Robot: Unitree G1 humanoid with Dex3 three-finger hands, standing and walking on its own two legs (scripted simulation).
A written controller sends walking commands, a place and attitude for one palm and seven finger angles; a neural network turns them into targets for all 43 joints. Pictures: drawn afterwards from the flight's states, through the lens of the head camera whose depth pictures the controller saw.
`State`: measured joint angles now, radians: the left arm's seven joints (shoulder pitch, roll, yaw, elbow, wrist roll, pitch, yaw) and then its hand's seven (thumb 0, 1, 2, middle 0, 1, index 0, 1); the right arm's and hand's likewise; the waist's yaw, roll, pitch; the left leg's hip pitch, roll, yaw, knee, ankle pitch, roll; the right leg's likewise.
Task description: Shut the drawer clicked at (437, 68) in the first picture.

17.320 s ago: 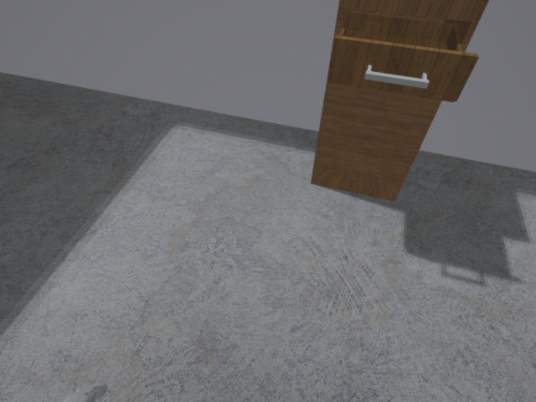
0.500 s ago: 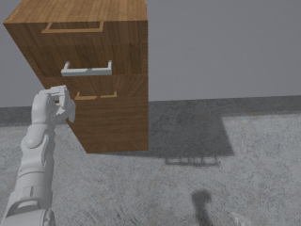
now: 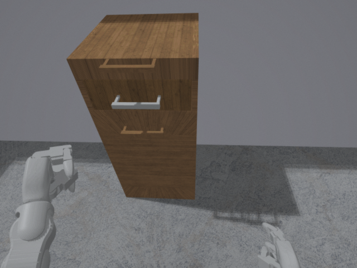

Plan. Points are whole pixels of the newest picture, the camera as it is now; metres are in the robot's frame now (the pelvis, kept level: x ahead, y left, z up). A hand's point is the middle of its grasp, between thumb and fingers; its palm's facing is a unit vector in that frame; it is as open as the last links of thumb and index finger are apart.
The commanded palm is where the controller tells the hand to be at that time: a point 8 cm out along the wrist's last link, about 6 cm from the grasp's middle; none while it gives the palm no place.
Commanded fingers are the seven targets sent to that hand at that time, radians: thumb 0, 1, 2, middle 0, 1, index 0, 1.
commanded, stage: draw the hand back to the body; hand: left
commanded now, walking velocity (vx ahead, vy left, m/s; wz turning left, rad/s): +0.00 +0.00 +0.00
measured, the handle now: (137, 101) +0.64 +0.23 +0.01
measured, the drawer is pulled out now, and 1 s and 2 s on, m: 0.00 0.00 0.00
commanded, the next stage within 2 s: step back with the hand held close in 0.40 s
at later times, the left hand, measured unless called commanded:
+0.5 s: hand (44, 205) +0.17 +0.24 +0.15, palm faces +0.43 -0.81 -0.39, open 3.3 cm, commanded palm +0.12 +0.28 +0.17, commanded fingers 0.00 0.90 0.90 -1.40 -1.60 -1.40 -1.60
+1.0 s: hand (24, 222) +0.14 +0.26 +0.15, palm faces +0.34 -0.79 -0.52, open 3.2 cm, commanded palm +0.08 +0.30 +0.17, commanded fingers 0.00 0.90 0.90 -1.40 -1.60 -1.40 -1.60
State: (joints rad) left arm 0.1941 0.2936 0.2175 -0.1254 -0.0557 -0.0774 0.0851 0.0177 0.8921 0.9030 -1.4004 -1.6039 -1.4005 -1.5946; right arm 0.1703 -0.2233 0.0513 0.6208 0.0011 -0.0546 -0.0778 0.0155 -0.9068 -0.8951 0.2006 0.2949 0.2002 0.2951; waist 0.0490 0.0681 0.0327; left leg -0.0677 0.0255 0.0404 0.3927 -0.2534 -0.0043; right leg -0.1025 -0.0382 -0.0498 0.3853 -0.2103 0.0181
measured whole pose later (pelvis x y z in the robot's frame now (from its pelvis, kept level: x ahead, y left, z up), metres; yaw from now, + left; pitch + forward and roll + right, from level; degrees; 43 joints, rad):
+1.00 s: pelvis -0.05 +0.02 -0.01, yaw +0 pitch +0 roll +0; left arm 0.61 0.38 0.37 -0.52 -0.02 -0.22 0.12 0.02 0.89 0.90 -1.40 -1.60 -1.40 -1.59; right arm 0.18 -0.21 -0.01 0.55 0.00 -0.02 -0.09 0.02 -0.91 -0.90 0.20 0.29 0.20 0.29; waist 0.01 0.03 0.05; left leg -0.26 -0.01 0.06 0.47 -0.20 0.03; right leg -0.30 -0.07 -0.02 0.46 -0.15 0.05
